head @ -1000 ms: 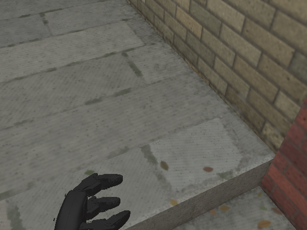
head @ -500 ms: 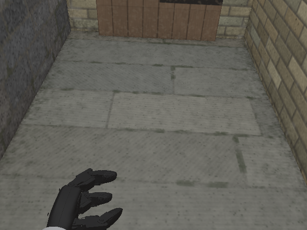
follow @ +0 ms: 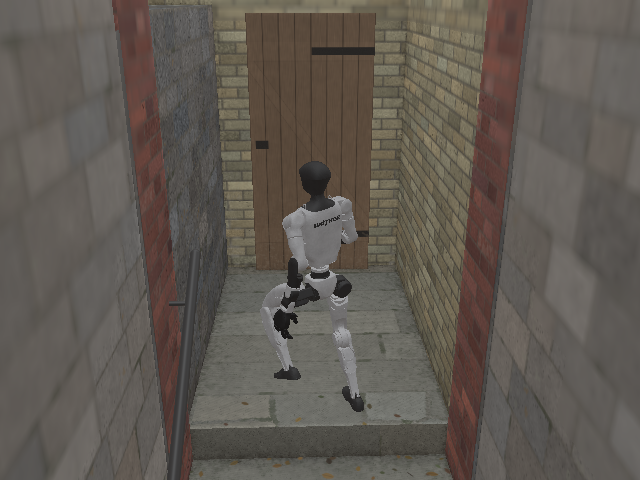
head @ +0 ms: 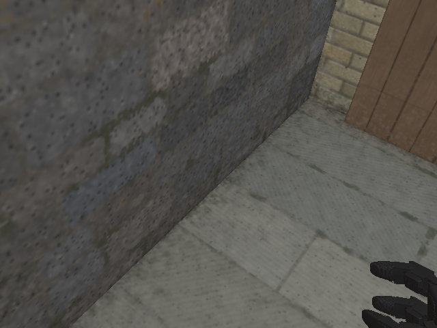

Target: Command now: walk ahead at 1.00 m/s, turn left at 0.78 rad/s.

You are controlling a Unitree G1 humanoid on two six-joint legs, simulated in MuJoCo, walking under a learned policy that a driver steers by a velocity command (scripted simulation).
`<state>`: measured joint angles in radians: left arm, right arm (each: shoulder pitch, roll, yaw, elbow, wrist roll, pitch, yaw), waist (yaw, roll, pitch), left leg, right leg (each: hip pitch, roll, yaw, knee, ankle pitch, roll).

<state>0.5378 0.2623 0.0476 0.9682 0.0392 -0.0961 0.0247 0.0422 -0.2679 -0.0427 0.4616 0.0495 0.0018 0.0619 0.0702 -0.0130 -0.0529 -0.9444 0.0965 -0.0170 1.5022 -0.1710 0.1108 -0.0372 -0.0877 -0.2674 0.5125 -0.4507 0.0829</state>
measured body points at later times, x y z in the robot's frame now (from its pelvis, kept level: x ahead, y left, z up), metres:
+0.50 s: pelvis +0.28 -0.05 +0.00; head +0.30 -0.03 +0.45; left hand +0.48 +0.21 -0.06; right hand +0.39 -0.33 -0.09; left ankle +0.22 +0.12 -0.72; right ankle +0.43 -0.19 -0.71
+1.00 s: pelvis +0.32 -0.04 +0.02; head +0.32 -0.01 +0.47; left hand +0.42 +0.23 -0.11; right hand +0.45 -0.23 -0.11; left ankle +0.29 +0.07 -0.72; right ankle +0.43 -0.19 -0.72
